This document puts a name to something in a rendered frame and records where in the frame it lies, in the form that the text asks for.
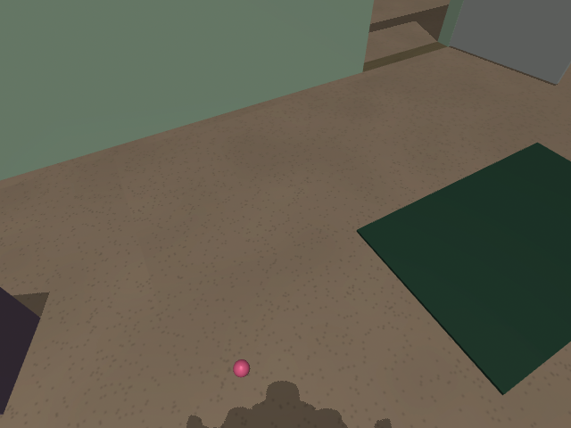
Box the ball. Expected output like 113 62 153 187
233 359 250 377

